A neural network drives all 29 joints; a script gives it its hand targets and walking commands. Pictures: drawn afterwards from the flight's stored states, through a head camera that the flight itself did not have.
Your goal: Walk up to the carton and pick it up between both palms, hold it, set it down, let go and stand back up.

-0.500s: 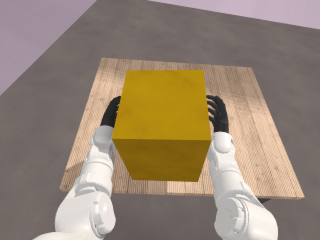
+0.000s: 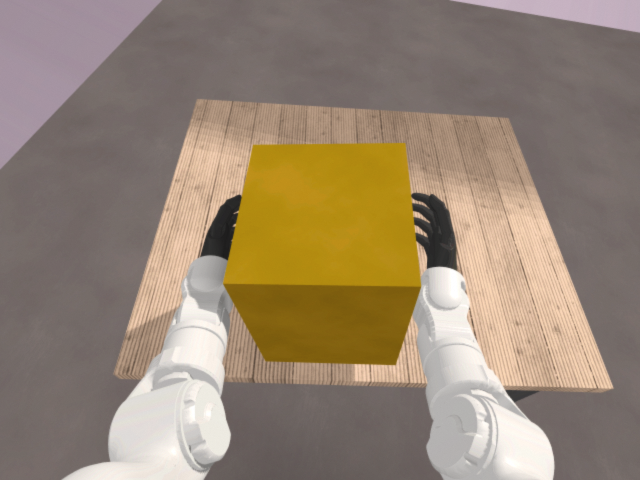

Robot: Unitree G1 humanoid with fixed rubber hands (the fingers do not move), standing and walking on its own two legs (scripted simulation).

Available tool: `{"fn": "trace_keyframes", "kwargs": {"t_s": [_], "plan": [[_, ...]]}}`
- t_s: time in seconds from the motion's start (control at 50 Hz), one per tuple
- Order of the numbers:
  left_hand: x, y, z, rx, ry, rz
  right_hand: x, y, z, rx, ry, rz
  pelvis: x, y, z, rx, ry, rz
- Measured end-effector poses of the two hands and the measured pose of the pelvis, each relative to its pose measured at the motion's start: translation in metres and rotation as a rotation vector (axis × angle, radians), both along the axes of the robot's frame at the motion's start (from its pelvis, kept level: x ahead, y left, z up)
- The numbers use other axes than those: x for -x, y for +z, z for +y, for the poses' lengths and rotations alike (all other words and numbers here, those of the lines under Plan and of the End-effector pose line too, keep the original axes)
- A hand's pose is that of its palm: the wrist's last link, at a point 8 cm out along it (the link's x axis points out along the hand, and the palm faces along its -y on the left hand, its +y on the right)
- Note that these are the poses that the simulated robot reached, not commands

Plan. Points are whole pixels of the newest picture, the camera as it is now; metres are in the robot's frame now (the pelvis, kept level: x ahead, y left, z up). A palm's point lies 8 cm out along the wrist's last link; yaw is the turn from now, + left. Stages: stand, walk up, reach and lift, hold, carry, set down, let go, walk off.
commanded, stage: set down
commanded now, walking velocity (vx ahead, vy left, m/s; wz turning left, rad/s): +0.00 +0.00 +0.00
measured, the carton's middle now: (329, 262) +0.40 +0.01 -0.01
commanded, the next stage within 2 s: none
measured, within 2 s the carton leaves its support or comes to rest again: rests again in 1.04 s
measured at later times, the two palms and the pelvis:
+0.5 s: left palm (218, 258) +0.39 +0.16 +0.00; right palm (434, 266) +0.38 -0.13 +0.03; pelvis +0.00 +0.00 +0.00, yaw +0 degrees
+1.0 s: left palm (218, 260) +0.39 +0.16 +0.00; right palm (431, 269) +0.38 -0.13 +0.02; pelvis -0.01 +0.00 +0.00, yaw +1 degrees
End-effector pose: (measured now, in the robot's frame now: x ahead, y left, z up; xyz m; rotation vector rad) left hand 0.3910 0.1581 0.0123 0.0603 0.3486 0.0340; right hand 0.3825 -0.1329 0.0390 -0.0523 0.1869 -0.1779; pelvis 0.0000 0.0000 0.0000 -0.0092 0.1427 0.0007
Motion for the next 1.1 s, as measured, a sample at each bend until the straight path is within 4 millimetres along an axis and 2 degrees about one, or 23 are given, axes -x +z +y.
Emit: {"fn": "trace_keyframes", "kwargs": {"t_s": [0.42, 0.58, 1.1], "plan": [[0.002, -0.005, 0.003, -0.013, -0.004, -0.014, 0.004, -0.010, 0.003, 0.008, 0.009, 0.012, 0.005, -0.001, 0.002, 0.003, 0.007, 0.050], [0.005, -0.016, 0.002, -0.010, -0.002, 0.000, 0.006, -0.019, 0.002, 0.008, 0.009, 0.030, 0.005, -0.002, 0.001, 0.004, 0.010, 0.065], [0.003, -0.018, 0.002, -0.024, 0.010, -0.039, 0.005, -0.024, 0.002, 0.013, 0.016, 0.017, 0.011, -0.004, -0.003, 0.009, 0.024, 0.115]]}}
